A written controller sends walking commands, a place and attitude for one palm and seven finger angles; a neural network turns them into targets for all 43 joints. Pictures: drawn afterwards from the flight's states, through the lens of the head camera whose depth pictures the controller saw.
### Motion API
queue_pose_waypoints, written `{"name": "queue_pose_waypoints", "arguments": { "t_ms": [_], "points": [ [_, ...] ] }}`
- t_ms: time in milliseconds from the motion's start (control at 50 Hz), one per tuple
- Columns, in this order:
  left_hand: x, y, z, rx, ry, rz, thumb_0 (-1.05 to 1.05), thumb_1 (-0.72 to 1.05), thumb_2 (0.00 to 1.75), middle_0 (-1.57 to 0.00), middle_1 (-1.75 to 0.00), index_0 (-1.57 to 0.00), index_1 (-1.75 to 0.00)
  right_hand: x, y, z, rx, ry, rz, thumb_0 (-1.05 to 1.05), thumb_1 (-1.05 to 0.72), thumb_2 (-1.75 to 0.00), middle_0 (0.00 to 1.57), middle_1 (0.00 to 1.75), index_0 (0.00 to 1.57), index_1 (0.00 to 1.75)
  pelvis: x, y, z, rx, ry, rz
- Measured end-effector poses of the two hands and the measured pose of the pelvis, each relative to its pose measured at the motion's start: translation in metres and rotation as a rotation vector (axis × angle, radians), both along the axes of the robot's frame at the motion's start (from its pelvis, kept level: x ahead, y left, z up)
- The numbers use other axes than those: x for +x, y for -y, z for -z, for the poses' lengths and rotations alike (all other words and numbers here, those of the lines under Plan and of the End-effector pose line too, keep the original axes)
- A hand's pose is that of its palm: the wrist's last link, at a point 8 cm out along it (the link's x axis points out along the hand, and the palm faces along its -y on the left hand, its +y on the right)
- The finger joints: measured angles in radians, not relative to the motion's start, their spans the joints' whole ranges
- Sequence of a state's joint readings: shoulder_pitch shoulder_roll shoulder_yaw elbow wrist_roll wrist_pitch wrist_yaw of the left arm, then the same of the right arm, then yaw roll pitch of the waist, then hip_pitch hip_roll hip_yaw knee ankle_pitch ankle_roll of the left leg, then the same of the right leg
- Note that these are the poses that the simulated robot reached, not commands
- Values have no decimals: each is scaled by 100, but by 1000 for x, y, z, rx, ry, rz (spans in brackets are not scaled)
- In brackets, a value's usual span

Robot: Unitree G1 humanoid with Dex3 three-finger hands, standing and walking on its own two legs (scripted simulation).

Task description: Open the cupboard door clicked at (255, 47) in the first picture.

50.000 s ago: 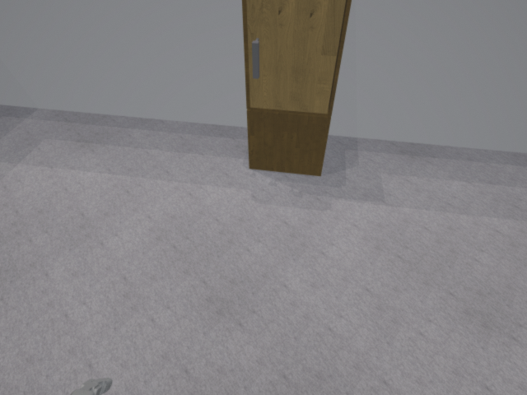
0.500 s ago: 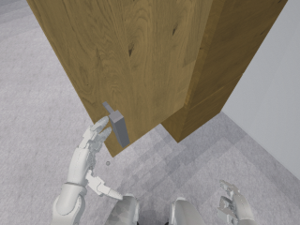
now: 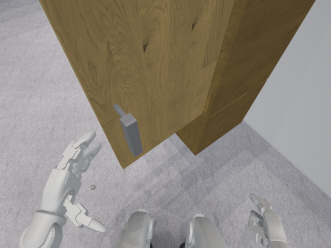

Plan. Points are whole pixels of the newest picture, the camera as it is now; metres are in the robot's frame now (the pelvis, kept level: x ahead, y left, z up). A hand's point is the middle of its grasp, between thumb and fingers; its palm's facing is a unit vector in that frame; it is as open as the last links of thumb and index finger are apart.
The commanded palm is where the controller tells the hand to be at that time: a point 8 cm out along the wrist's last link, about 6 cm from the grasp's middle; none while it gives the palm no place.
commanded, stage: draw the hand back to the body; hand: left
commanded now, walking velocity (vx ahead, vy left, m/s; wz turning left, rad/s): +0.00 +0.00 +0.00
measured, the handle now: (127, 131) +0.37 +0.12 +0.05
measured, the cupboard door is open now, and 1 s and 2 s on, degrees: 93 93 93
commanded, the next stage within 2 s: step back with the hand held close in 1.48 s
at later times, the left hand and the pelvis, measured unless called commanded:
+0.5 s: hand (28, 172) +0.22 +0.23 +0.17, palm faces +0.07 -0.97 -0.22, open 15.7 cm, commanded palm +0.19 +0.28 +0.18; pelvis +0.03 +0.03 +0.08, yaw +0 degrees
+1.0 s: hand out of the picture +0.24 +0.28 +0.28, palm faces +0.41 -0.81 -0.42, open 10.3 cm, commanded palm +0.19 +0.32 +0.29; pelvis +0.05 +0.02 +0.13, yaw +1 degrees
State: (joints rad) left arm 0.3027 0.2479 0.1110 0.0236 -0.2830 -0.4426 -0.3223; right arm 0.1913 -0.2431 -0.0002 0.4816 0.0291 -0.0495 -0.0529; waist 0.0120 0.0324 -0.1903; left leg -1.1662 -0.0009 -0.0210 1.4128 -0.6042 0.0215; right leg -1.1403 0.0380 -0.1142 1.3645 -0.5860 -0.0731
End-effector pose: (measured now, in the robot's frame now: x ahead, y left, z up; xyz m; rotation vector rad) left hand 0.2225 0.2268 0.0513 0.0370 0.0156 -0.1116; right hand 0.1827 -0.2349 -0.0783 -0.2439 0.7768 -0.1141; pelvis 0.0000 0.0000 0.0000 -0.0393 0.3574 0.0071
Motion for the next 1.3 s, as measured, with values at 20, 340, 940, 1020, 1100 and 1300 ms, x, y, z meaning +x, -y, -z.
{"name": "queue_pose_waypoints", "arguments": {
  "t_ms": [20,340,940,1020,1100,1300],
  "points": [
    [0,-2,-6,5,6,-2,-1,-50,30,-16,-30,-15,-30,-2,-2,-2,5,0,6,1,-91,-90,20,30,20,30,0,-1,-2,-1,6,1],
    [-25,-35,-81,26,-23,-47,-1,-50,30,-15,-30,-15,-30,-2,-34,-80,9,102,9,1,-91,-90,21,30,20,30,13,-25,-58,-19,127,-21],
    [-23,-83,-233,418,81,-515,0,32,65,-19,-30,-19,-30,35,-51,-131,76,122,-37,1,-91,-90,21,30,20,30,52,-28,-129,20,344,-9],
    [-26,-85,-248,434,121,-542,1,46,71,-20,-30,-19,-30,39,-41,-136,67,127,-41,1,-91,-90,21,30,20,30,51,-21,-133,25,366,-7],
    [-30,-86,-264,444,175,-577,1,59,77,-20,-30,-20,-30,42,-31,-140,54,132,-46,1,-91,-90,21,30,20,30,49,-14,-136,28,384,-9],
    [-33,-74,-262,416,167,-587,1,84,87,-21,-30,-21,-30,41,-15,-141,58,126,-38,1,-91,-90,20,30,20,30,44,-1,-140,35,412,-4]
  ]
}}
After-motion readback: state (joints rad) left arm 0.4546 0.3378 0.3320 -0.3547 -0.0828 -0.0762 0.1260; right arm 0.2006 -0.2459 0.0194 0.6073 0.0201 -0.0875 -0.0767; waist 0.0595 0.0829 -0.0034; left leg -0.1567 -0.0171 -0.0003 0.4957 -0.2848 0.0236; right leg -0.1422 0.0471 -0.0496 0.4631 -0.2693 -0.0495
